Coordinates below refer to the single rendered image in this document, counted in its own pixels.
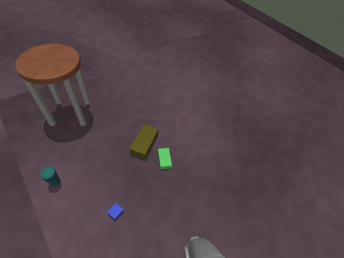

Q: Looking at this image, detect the stool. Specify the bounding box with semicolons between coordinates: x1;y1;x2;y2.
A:
15;44;90;126

